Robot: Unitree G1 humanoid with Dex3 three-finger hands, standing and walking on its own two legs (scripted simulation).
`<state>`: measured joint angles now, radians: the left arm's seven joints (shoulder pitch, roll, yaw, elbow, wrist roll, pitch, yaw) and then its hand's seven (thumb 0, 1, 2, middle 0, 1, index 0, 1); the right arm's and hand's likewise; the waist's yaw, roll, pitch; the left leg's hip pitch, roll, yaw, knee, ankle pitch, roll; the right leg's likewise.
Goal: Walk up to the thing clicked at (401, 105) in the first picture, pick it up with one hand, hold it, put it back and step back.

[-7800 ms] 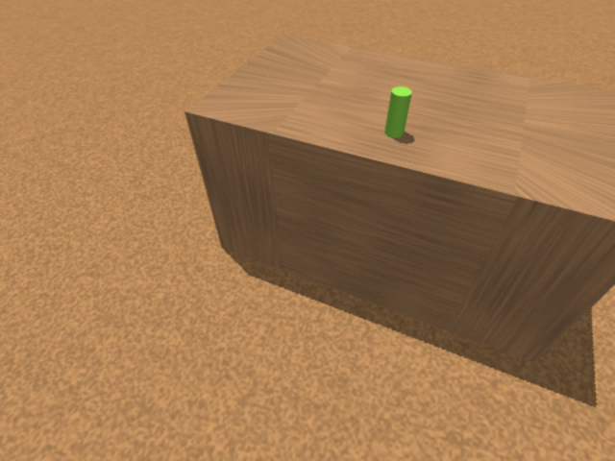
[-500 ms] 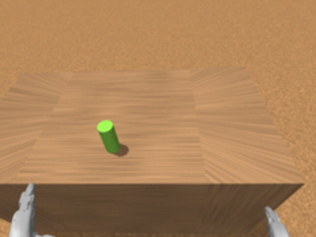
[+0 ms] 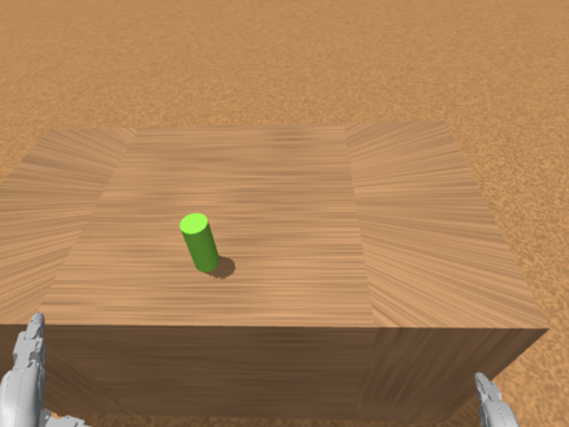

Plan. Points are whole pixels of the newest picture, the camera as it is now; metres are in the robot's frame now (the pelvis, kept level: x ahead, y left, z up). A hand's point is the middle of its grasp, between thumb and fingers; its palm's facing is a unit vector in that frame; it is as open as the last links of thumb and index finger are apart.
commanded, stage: go down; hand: left
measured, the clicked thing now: (201, 243) +0.48 +0.20 -0.07
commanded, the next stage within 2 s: none
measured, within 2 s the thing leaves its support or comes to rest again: neither
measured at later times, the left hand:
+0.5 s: hand (65, 309) +0.28 +0.34 +0.04, palm faces +0.26 -0.95 -0.16, open 17.4 cm
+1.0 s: hand (58, 295) +0.30 +0.36 +0.04, palm faces +0.22 -0.97 -0.07, open 17.4 cm
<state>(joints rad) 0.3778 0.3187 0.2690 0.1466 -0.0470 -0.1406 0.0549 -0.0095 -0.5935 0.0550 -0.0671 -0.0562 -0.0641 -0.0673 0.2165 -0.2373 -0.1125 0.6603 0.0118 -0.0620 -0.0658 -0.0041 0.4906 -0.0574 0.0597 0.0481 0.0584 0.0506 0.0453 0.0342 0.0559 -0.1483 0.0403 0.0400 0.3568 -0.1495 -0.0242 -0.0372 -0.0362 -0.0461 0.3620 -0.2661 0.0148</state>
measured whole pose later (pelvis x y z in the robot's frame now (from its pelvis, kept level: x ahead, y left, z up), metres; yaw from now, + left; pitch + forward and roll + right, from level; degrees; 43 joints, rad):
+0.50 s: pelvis -0.01 +0.01 -0.01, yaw +0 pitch +2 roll -1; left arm -0.11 0.50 0.47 0.68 -0.21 -0.29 -0.32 -0.01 -0.53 0.04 -0.05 -0.05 -0.07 -0.05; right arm 0.17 -0.23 -0.07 0.69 0.02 -0.09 -0.08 0.00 0.51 -0.05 0.06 0.05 0.06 0.05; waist -0.01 -0.01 -0.01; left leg -0.35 0.05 0.03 0.52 -0.21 -0.01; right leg -0.22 -0.04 -0.05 0.49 -0.31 0.02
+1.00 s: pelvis +0.00 +0.02 -0.02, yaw +0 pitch +6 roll -2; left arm -0.22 0.54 0.53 0.80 -0.25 -0.33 -0.44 -0.01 -0.52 0.05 -0.05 -0.04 -0.06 -0.04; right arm 0.18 -0.23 -0.05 0.69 0.01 -0.12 -0.08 0.00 0.50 -0.06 0.06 0.05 0.06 0.05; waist -0.01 -0.02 -0.05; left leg -0.46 0.05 0.03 0.62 -0.26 0.00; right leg -0.31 -0.04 -0.04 0.55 -0.34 0.04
